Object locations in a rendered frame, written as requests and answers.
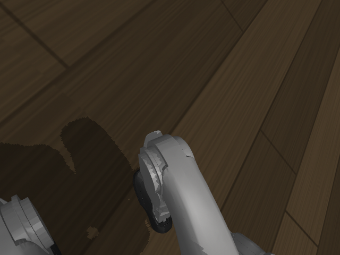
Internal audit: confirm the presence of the right robot foot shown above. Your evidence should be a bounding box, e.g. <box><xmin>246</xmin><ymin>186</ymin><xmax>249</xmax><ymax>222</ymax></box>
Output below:
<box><xmin>133</xmin><ymin>169</ymin><xmax>172</xmax><ymax>234</ymax></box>

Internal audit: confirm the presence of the right robot hand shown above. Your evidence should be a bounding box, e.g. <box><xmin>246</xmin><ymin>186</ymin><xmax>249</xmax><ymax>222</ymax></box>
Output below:
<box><xmin>230</xmin><ymin>231</ymin><xmax>266</xmax><ymax>255</ymax></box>

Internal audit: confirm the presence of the left robot foot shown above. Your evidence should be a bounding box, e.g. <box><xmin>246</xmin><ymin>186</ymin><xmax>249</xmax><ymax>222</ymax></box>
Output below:
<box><xmin>50</xmin><ymin>239</ymin><xmax>62</xmax><ymax>255</ymax></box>

